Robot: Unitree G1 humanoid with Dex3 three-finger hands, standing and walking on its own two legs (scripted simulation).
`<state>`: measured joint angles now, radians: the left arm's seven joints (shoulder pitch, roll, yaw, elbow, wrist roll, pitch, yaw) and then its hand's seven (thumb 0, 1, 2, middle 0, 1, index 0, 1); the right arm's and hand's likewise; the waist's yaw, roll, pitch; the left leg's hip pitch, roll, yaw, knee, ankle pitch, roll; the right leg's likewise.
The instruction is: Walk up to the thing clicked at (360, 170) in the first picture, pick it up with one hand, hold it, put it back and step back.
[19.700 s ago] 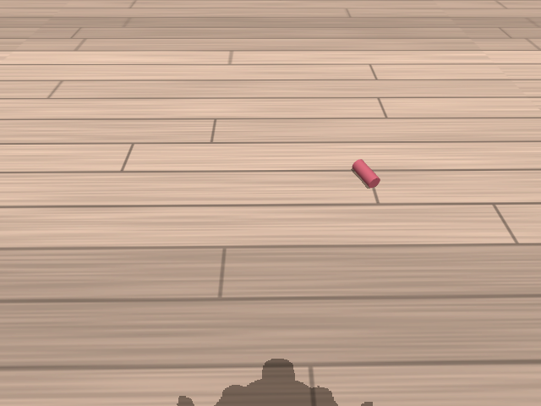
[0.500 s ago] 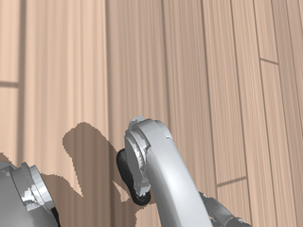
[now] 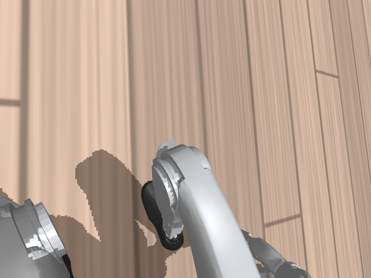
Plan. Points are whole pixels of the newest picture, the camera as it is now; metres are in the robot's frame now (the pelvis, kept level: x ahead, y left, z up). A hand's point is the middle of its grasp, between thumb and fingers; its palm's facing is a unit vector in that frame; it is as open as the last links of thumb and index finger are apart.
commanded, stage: close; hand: left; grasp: from above
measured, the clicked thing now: out of the picture +0.47 +0.36 -0.27
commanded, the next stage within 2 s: settle in 1.14 s
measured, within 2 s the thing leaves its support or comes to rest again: leaves its support in 1.56 s
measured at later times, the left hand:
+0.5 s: hand out of the picture +0.45 +0.34 -0.25, palm faces -0.45 -0.17 -0.88, open 11.2 cm
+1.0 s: hand out of the picture +0.46 +0.34 -0.25, palm faces -0.43 -0.16 -0.89, open 9.8 cm
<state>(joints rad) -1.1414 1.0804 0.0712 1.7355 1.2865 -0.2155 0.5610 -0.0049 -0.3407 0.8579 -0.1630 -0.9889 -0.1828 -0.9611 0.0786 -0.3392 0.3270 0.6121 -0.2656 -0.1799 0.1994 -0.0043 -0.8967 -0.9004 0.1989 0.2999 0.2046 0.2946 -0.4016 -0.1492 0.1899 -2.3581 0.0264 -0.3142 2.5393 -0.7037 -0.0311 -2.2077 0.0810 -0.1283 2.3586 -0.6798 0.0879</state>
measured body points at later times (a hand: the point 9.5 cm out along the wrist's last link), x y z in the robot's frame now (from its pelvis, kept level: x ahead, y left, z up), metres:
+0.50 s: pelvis +0.00 +0.00 +0.00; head +0.29 +0.14 +0.32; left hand +0.47 +0.35 -0.20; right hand +0.06 -0.25 -0.05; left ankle +0.06 +0.13 -0.27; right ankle +0.12 -0.13 -0.27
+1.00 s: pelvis +0.00 +0.00 +0.00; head +0.28 +0.14 +0.32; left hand +0.48 +0.35 -0.20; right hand +0.07 -0.25 -0.05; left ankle +0.06 +0.13 -0.27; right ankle +0.12 -0.13 -0.27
